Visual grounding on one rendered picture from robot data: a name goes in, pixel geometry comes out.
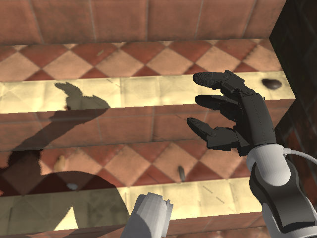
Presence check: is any robot right forearm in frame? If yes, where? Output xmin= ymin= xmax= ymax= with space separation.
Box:
xmin=246 ymin=144 xmax=317 ymax=238

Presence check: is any robot right hand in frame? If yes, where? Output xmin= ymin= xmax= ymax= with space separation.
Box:
xmin=186 ymin=69 xmax=278 ymax=157

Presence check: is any robot left thigh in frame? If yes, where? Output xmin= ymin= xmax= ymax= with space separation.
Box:
xmin=120 ymin=192 xmax=173 ymax=238

